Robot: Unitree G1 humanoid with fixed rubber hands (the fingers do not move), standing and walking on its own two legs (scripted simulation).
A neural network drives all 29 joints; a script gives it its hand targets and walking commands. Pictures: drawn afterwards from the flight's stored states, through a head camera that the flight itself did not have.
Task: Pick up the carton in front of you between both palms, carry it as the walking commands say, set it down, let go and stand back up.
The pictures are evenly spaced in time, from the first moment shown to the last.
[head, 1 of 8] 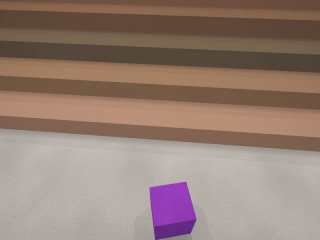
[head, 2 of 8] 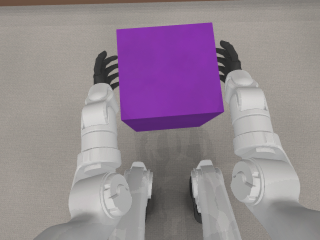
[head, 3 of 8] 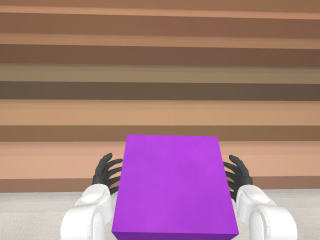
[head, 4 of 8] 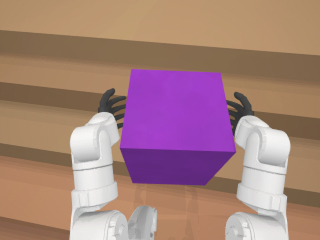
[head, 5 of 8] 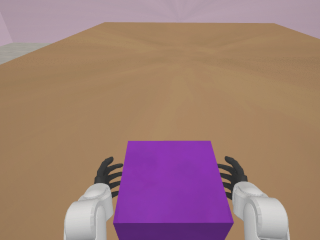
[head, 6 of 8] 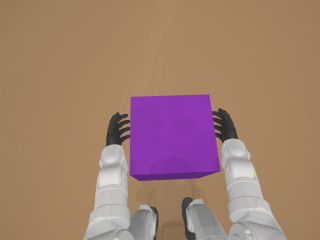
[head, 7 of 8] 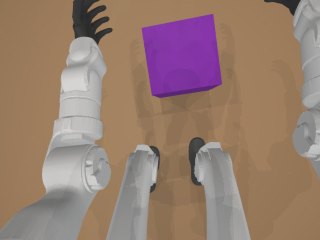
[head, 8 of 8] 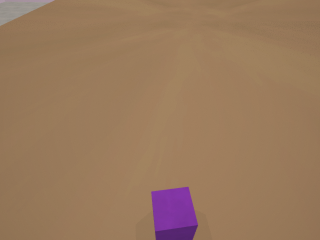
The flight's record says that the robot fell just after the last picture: no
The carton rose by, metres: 2.28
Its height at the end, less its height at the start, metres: +1.51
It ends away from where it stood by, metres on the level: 4.43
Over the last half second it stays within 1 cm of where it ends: yes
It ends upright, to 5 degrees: yes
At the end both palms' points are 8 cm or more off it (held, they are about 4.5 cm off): yes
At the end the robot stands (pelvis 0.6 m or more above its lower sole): yes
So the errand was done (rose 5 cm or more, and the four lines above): yes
